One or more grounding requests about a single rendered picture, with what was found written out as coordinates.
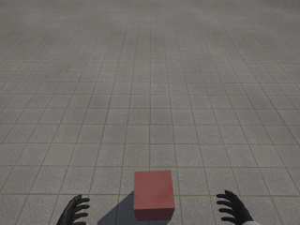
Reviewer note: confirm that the robot right hand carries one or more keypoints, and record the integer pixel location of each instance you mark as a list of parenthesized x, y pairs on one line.
[(238, 209)]

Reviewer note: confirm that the carton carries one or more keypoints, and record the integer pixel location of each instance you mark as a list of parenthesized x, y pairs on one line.
[(153, 195)]

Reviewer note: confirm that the robot left hand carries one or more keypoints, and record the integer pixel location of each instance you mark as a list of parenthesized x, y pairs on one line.
[(68, 216)]

